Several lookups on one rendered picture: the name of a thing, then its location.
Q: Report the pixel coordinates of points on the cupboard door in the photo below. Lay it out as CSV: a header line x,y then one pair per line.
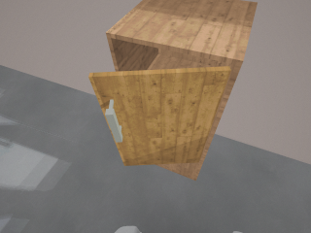
x,y
165,114

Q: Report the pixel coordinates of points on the handle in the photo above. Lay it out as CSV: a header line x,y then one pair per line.
x,y
113,122

